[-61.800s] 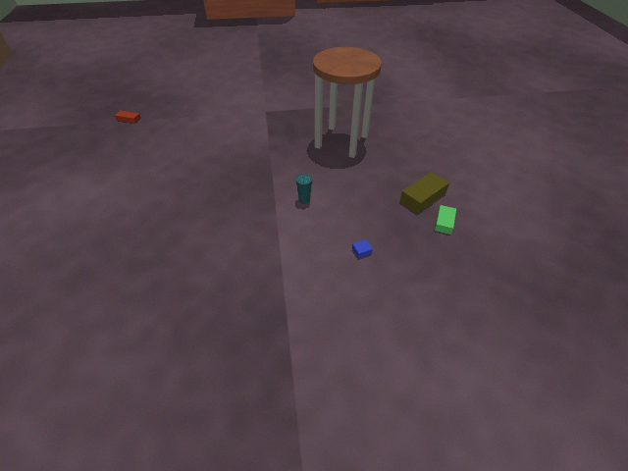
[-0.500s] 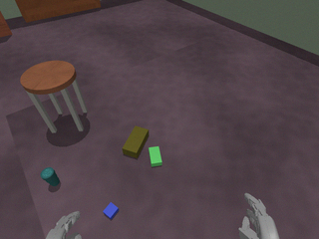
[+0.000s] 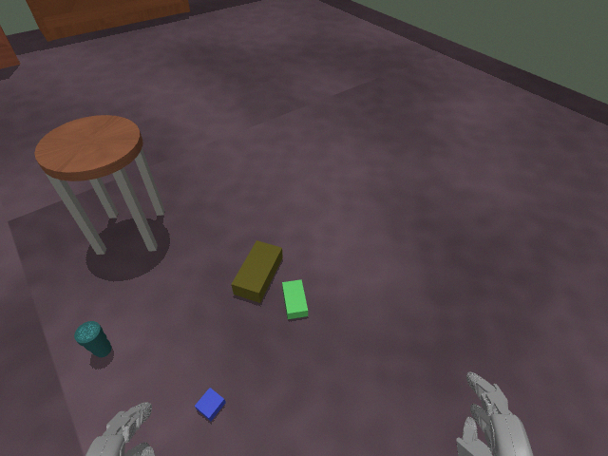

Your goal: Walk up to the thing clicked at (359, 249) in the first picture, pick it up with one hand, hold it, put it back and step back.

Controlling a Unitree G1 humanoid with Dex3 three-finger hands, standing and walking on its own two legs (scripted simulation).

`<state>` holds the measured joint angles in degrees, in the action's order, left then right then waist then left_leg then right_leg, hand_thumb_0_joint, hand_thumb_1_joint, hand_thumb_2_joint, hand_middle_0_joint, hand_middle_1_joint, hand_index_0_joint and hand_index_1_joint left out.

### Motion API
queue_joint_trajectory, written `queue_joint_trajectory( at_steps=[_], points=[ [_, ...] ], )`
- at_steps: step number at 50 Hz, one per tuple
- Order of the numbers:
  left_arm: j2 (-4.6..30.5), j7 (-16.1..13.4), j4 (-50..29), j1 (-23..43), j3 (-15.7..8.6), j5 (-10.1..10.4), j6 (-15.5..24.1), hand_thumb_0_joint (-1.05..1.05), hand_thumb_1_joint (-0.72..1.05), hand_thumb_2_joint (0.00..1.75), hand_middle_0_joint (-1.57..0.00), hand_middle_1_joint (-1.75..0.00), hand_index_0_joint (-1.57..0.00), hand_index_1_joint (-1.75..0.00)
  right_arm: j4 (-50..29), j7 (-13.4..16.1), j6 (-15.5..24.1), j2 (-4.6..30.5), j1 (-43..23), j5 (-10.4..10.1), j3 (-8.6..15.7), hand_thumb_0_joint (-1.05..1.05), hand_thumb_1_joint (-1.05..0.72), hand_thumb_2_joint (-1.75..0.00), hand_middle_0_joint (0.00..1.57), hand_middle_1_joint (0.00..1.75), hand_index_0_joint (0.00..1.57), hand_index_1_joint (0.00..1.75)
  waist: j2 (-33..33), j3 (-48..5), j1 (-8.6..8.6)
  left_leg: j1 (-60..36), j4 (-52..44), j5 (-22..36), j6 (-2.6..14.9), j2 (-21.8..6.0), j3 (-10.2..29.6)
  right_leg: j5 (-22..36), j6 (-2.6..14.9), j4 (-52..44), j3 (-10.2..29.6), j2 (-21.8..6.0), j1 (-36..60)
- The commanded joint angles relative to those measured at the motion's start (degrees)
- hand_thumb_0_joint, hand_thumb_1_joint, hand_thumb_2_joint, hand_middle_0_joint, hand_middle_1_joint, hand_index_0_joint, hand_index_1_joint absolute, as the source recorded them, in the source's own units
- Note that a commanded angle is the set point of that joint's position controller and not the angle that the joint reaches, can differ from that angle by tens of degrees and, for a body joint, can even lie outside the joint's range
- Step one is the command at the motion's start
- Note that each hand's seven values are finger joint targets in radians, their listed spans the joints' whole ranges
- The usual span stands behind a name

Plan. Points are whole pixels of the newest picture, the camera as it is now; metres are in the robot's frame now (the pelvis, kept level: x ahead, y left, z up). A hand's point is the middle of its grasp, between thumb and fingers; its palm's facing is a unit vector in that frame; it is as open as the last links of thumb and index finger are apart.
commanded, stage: home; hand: left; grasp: from above
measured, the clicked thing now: (210, 404) +0.45 +0.26 -0.70
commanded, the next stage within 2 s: stand in 0.44 s
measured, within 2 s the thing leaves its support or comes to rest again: neither
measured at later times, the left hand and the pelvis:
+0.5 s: hand out of the picture +0.16 +0.18 -0.05, palm faces +0.05 -0.98 -0.20, open 7.4 cm; pelvis +0.00 +0.00 +0.00, yaw +0 degrees
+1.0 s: hand out of the picture +0.05 +0.24 -0.11, palm faces +0.02 -0.94 -0.33, open 7.4 cm; pelvis -0.01 +0.01 +0.05, yaw +0 degrees
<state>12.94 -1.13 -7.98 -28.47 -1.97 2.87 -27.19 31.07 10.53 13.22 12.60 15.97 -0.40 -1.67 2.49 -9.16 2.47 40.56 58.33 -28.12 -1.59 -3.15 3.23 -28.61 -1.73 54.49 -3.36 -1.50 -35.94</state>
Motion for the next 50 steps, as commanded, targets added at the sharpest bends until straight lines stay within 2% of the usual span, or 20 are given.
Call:
queue_joint_trajectory(
  at_steps=[1,4,12,13,14,15,18,23,26,27,28,29,30,31,33,37,39,42,47,50],
  points=[
    [6.4,-0.4,-11.2,0.7,-3.8,-0.1,3.2,0.00,0.90,0.90,-0.20,-0.30,-0.20,-0.30,-8.9,0.5,3.2,7.3,-3.7,0.2,3.5,0.00,-0.90,-0.90,0.20,0.30,0.20,0.30,1.7,-4.7,-0.35,-7.4,-9.5,13.5,1.61,2.5,-0.9,12.5,1.43,-7.9,-1.4,2.7,0.8],
    [5.6,-0.3,-11.6,1.0,-2.9,0.1,3.1,0.00,0.90,0.90,-0.20,-0.30,-0.20,-0.30,-9.2,0.5,3.2,6.9,-3.8,0.0,3.2,0.00,-0.90,-0.90,0.20,0.30,0.20,0.30,0.1,-5.1,0.07,-7.3,-8.5,14.6,1.90,2.6,-1.2,14.2,1.05,-8.3,-1.1,2.4,1.2],
    [6.8,-0.6,-11.4,0.1,-4.1,-0.1,3.0,0.00,0.90,0.90,-0.20,-0.30,-0.20,-0.30,-9.3,0.6,3.0,7.3,-3.5,0.1,3.6,0.00,-0.90,-0.90,0.20,0.30,0.20,0.30,-0.1,-5.6,-0.30,-7.1,-8.2,15.0,1.90,2.6,-1.4,14.7,1.15,-8.1,-0.9,2.3,1.5],
    [5.7,-0.4,-11.9,1.0,-2.6,-0.1,3.1,0.00,0.90,0.90,-0.20,-0.30,-0.20,-0.30,-9.5,0.6,3.0,6.7,-3.9,0.0,3.1,0.00,-0.90,-0.90,0.20,0.30,0.20,0.30,0.3,-4.8,-0.24,-6.5,-8.1,14.5,1.93,2.8,-1.7,14.3,1.08,-8.4,-0.8,2.2,1.0],
    [7.1,-0.5,-11.5,0.8,-4.3,0.0,3.1,0.00,0.90,0.90,-0.20,-0.30,-0.20,-0.30,-9.4,0.6,2.9,7.2,-3.6,0.0,3.5,0.00,-0.90,-0.90,0.20,0.30,0.20,0.30,-0.3,-4.6,-0.23,-6.6,-8.2,13.4,2.01,2.7,-1.7,13.2,1.01,-8.7,-0.8,2.3,0.6],
    [6.1,-0.4,-10.9,0.3,-3.2,0.0,2.9,0.00,0.90,0.90,-0.20,-0.30,-0.20,-0.30,-9.5,0.7,3.0,7.2,-3.8,0.0,3.4,0.00,-0.90,-0.90,0.20,0.30,0.20,0.30,-0.3,-4.8,0.12,-6.8,-8.5,13.1,1.99,2.7,-1.5,12.9,1.04,-8.5,-1.0,2.3,0.8],
    [5.6,-0.3,-11.9,0.5,-2.9,0.0,3.0,0.00,0.90,0.90,-0.20,-0.30,-0.20,-0.30,-9.6,0.5,3.0,6.9,-3.8,0.0,3.2,0.00,-0.90,-0.90,0.20,0.30,0.20,0.30,1.0,-5.2,-0.07,-7.3,-9.0,13.0,1.76,2.5,-1.2,12.4,1.34,-8.1,-1.1,2.5,0.8],
    [6.6,-0.5,-11.2,0.6,-4.0,0.0,2.9,0.00,0.90,0.90,-0.20,-0.30,-0.20,-0.30,-9.8,0.6,3.0,7.2,-3.7,0.0,3.5,0.00,-0.90,-0.90,0.20,0.30,0.20,0.30,-0.2,-4.9,0.07,-6.7,-8.5,13.1,1.91,2.6,-1.4,12.6,1.13,-8.3,-1.1,2.4,0.6],
    [6.2,-0.4,-11.7,0.6,-3.2,0.0,2.9,0.00,0.90,0.90,-0.20,-0.30,-0.20,-0.30,-9.8,0.5,2.8,7.2,-3.6,-0.1,3.4,0.00,-0.90,-0.90,0.20,0.30,0.20,0.30,0.3,-4.9,0.04,-6.9,-8.9,12.9,1.87,2.5,-1.1,12.4,1.28,-8.2,-1.1,2.5,0.8],
    [11.1,-2.7,8.4,17.7,-3.3,-6.4,15.5,0.00,0.90,0.90,-0.20,-0.30,-0.20,-0.30,5.2,-2.9,-3.1,13.6,-6.6,7.2,5.2,0.00,-0.90,-0.90,0.20,0.30,0.20,0.30,-2.3,9.1,-4.75,-7.3,-14.2,22.1,4.63,0.1,0.0,12.8,3.91,-9.9,2.8,-1.5,10.3],
    [12.3,-2.3,18.5,11.0,-4.5,-6.9,19.5,0.00,0.90,0.90,-0.20,-0.30,-0.20,-0.30,5.4,-4.6,-5.4,14.4,-7.3,7.2,6.4,0.00,-0.90,-0.90,0.20,0.30,0.20,0.30,-6.0,4.8,-5.04,-10.6,-13.4,20.8,5.52,0.6,-1.5,12.3,5.82,-12.7,6.4,-2.5,11.6],
    [13.2,-1.9,21.1,11.0,-4.3,-6.8,21.6,0.00,0.90,0.90,-0.20,-0.30,-0.20,-0.30,3.9,-5.6,-6.7,14.6,-6.4,7.2,6.8,0.00,-0.90,-0.90,0.20,0.30,0.20,0.30,-7.0,5.3,-3.26,-10.9,-13.0,17.6,5.25,1.7,-1.2,10.3,7.06,-14.6,8.1,-2.7,9.7],
    [14.3,-1.7,24.0,11.7,-3.5,-7.1,23.1,0.00,0.90,0.90,-0.20,-0.30,-0.20,-0.30,4.6,-6.6,-7.2,14.6,-6.6,6.7,6.7,0.00,-0.90,-0.90,0.20,0.30,0.20,0.30,-4.8,3.0,-3.37,-13.9,-13.5,17.4,5.14,1.8,-0.8,12.5,6.85,-13.9,8.6,-3.5,12.7],
    [13.4,-1.3,26.3,13.4,-3.2,-7.1,24.1,0.00,0.90,0.90,-0.20,-0.30,-0.20,-0.30,6.7,-7.8,-7.4,13.1,-6.4,5.5,6.3,0.00,-0.90,-0.90,0.20,0.30,0.20,0.30,-3.8,1.4,-3.26,-15.8,-14.2,18.3,4.87,1.9,-1.2,15.8,6.29,-13.5,8.9,-4.3,14.8],
    [12.8,-0.9,31.1,15.2,-3.3,-5.9,24.5,0.00,0.90,0.90,-0.20,-0.30,-0.20,-0.30,8.4,-9.3,-7.9,12.4,-7.5,3.6,6.5,0.00,-0.90,-0.90,0.20,0.30,0.20,0.30,-5.3,2.6,-3.93,-17.8,-16.1,16.2,4.64,2.2,-1.3,12.8,5.11,-16.2,8.0,-4.4,14.1],
    [12.3,-1.2,40.3,17.6,-3.3,-5.7,26.1,0.00,0.90,0.90,-0.20,-0.30,-0.20,-0.30,12.4,-10.0,-9.2,12.8,-8.3,3.6,7.1,0.00,-0.90,-0.90,0.20,0.30,0.20,0.30,-1.5,4.1,-4.23,-20.1,-22.7,12.9,5.26,0.0,2.0,11.3,3.47,-17.9,5.4,-3.2,15.8],
    [11.7,-1.2,44.6,16.9,-3.1,-5.6,27.0,0.00,0.90,0.90,-0.20,-0.30,-0.20,-0.30,14.0,-9.8,-9.5,13.5,-8.5,3.7,7.2,0.00,-0.90,-0.90,0.20,0.30,0.20,0.30,1.1,4.3,-4.59,-22.0,-25.4,15.7,5.27,-1.4,3.5,14.2,2.76,-18.1,4.3,-2.8,17.7],
    [12.1,-1.1,49.7,17.1,-3.2,-5.3,27.7,0.00,0.90,0.90,-0.20,-0.30,-0.20,-0.30,16.5,-9.4,-10.3,13.7,-8.2,3.4,7.1,0.00,-0.90,-0.90,0.20,0.30,0.20,0.30,0.3,6.2,-4.33,-22.5,-28.2,16.1,4.83,-1.3,3.1,16.0,2.81,-22.0,4.5,-3.2,20.8],
    [13.5,-1.4,56.8,17.2,-2.9,-4.9,28.3,0.00,0.90,0.90,-0.20,-0.30,-0.20,-0.30,21.1,-8.8,-11.0,13.9,-6.8,2.7,6.7,0.00,-0.90,-0.90,0.20,0.30,0.20,0.30,-2.0,6.4,-3.31,-29.0,-29.7,25.2,3.90,-1.1,1.5,24.8,3.05,-27.0,5.7,-4.9,24.3],
    [13.7,-1.6,60.1,17.6,-2.6,-4.5,28.1,0.00,0.90,0.90,-0.20,-0.30,-0.20,-0.30,23.3,-8.5,-11.4,14.5,-6.7,2.4,6.5,0.00,-0.90,-0.90,0.20,0.30,0.20,0.30,-1.6,7.1,-3.26,-30.9,-32.7,27.0,3.74,-1.8,1.6,25.3,2.55,-28.6,5.2,-4.8,26.1]
  ],
)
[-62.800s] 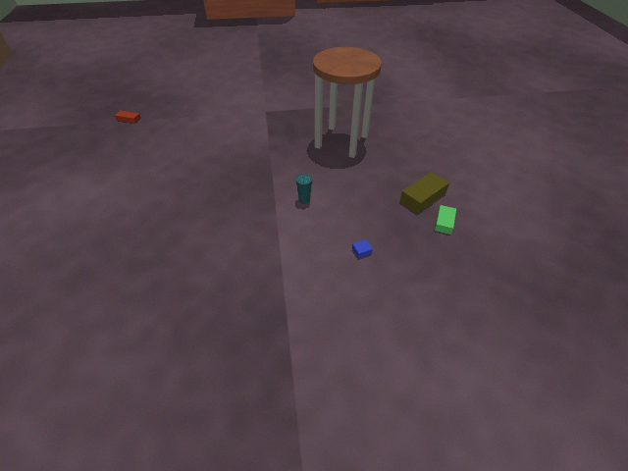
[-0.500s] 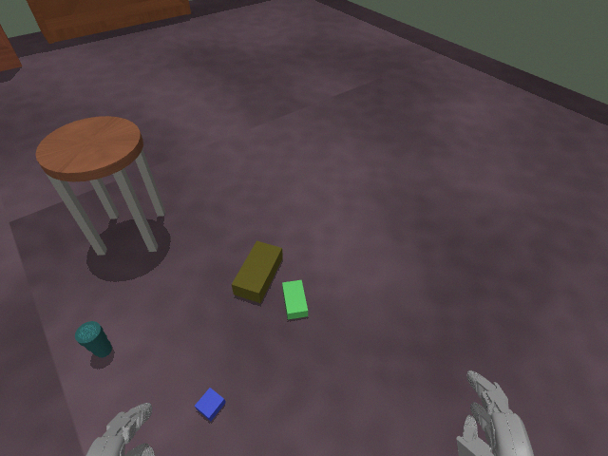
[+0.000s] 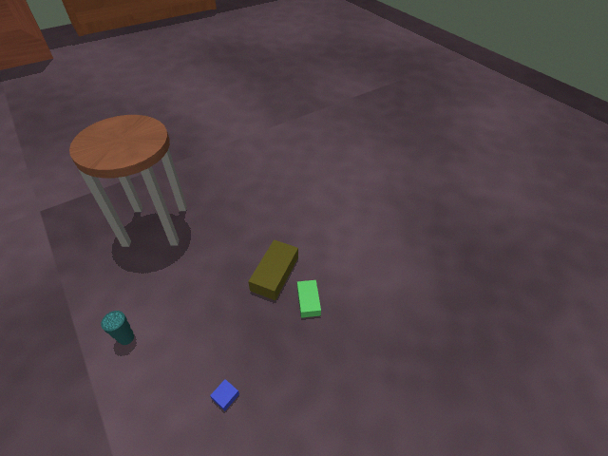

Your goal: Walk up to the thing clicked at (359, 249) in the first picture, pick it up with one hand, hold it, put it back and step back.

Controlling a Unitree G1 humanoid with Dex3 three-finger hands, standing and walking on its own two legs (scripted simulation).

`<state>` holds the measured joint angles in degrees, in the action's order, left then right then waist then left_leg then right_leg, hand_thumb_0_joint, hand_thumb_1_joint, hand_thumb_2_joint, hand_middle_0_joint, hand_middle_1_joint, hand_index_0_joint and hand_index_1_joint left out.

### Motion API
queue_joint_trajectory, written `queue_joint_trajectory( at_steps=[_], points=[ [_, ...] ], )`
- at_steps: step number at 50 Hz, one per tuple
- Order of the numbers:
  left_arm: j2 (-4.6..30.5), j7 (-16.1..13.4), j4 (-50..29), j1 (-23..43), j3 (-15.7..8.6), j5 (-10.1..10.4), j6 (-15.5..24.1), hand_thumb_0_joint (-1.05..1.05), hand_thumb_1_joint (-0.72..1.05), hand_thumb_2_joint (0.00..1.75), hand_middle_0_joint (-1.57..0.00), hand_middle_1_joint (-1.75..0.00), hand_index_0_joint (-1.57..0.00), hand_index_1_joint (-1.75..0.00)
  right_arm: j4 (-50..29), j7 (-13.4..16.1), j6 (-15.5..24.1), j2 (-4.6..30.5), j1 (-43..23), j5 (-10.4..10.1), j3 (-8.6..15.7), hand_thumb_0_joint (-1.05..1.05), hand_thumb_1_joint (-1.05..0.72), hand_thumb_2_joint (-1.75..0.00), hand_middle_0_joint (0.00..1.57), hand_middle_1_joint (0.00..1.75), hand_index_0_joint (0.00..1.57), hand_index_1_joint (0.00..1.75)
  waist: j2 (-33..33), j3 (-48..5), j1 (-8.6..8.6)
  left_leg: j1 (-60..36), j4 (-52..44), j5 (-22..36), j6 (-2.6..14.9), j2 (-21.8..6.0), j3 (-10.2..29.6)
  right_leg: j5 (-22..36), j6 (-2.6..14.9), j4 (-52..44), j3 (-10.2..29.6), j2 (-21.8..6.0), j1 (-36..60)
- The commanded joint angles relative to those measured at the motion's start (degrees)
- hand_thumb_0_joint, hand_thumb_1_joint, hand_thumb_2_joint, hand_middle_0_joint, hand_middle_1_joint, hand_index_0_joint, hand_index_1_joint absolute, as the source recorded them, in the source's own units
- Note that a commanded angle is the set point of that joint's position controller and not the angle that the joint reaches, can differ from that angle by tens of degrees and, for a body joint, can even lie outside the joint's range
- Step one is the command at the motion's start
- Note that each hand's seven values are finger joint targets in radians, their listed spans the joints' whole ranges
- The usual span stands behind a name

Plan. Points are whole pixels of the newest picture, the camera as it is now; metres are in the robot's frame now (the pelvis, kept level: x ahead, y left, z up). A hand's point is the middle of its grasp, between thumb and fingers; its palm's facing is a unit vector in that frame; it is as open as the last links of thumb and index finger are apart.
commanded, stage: stand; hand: left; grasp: from above
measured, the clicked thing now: (225, 394) +0.45 +0.25 -0.75
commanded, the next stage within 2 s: none
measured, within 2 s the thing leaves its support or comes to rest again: neither
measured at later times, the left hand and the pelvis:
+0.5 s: hand out of the picture +0.04 +0.24 -0.14, palm faces +0.01 -0.94 -0.35, open 7.4 cm; pelvis -0.01 -0.01 +0.02, yaw +0 degrees
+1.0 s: hand out of the picture +0.06 +0.23 -0.14, palm faces -0.01 -0.94 -0.33, open 7.4 cm; pelvis -0.01 -0.01 +0.02, yaw -1 degrees
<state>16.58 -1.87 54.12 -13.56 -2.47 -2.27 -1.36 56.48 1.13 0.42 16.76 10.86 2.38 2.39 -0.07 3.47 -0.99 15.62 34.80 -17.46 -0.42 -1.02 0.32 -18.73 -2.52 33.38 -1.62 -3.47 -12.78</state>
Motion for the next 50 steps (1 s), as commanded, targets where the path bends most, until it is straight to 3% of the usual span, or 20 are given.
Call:
queue_joint_trajectory(
  at_steps=[1,9,11,16,18,35,45,50],
  points=[
    [9.9,-0.8,-0.9,2.5,-1.8,0.6,2.1,0.00,0.90,0.90,-0.20,-0.30,-0.20,-0.30,-1.5,0.8,1.4,10.5,-2.0,-0.5,2.3,0.00,-0.90,-0.90,0.20,0.30,0.20,0.30,1.8,-4.5,0.05,-5.8,-10.9,14.4,2.43,-4.2,5.1,13.0,3.12,-8.5,3.1,-2.4,2.9],
    [11.1,-0.6,4.9,4.1,-1.5,0.3,2.2,0.00,0.90,0.90,-0.20,-0.30,-0.20,-0.30,2.1,0.8,0.9,10.5,-3.4,-0.9,1.8,0.00,-0.90,-0.90,0.20,0.30,0.20,0.30,0.4,-1.6,0.14,-6.7,-15.9,10.6,1.62,-4.4,4.8,10.6,2.56,-13.7,3.1,-3.0,5.2],
    [11.2,-0.5,5.8,4.2,-1.4,0.4,2.2,0.00,0.90,0.90,-0.20,-0.30,-0.20,-0.30,2.7,0.6,0.9,10.7,-3.7,-0.9,1.9,0.00,-0.90,-0.90,0.20,0.30,0.20,0.30,0.5,-0.9,0.22,-6.9,-17.0,7.5,1.56,-4.3,5.0,9.2,2.56,-14.4,3.3,-3.0,4.9],
    [11.5,-0.3,6.9,5.5,-1.3,0.4,2.4,0.00,0.90,0.90,-0.20,-0.30,-0.20,-0.30,3.7,0.4,0.8,11.0,-4.7,-0.9,1.8,0.00,-0.90,-0.90,0.20,0.30,0.20,0.30,0.4,-0.8,0.25,-7.0,-17.9,7.7,1.27,-4.6,4.9,8.6,2.53,-15.9,3.5,-3.4,5.1],
    [11.5,-0.2,7.6,5.3,-1.2,0.5,2.3,0.00,0.90,0.90,-0.20,-0.30,-0.20,-0.30,4.1,0.3,0.6,11.2,-4.8,-0.9,1.6,0.00,-0.90,-0.90,0.20,0.30,0.20,0.30,1.2,0.5,0.13,-5.7,-18.7,4.2,1.15,-4.5,5.1,6.6,2.35,-16.5,3.3,-3.0,4.9],
    [13.2,0.3,8.8,7.6,-1.2,1.1,2.7,0.00,0.90,0.90,-0.20,-0.30,-0.20,-0.30,6.0,-0.1,0.9,12.3,-4.6,-1.1,0.8,0.00,-0.90,-0.90,0.20,0.30,0.20,0.30,0.4,-1.5,0.68,-7.1,-18.7,7.2,0.99,-5.2,4.2,8.2,2.87,-17.6,4.7,-3.6,5.7],
    [13.3,0.4,9.1,7.9,-1.1,1.3,2.9,0.00,0.90,0.90,-0.20,-0.30,-0.20,-0.30,6.5,0.0,0.9,12.7,-4.9,-1.3,0.3,0.00,-0.90,-0.90,0.20,0.30,0.20,0.30,0.5,-3.2,0.75,-8.4,-17.9,12.5,1.12,-5.7,3.6,14.5,2.80,-17.6,4.8,-4.0,7.2],
    [13.0,0.5,9.3,8.3,-1.0,1.2,2.7,0.00,0.90,0.90,-0.20,-0.30,-0.20,-0.30,6.4,0.0,0.9,12.9,-5.9,-1.3,0.3,0.00,-0.90,-0.90,0.20,0.30,0.20,0.30,0.1,-3.2,0.60,-9.1,-18.4,12.9,0.99,-6.1,3.7,12.8,2.83,-17.5,4.2,-3.7,6.4]
  ],
)
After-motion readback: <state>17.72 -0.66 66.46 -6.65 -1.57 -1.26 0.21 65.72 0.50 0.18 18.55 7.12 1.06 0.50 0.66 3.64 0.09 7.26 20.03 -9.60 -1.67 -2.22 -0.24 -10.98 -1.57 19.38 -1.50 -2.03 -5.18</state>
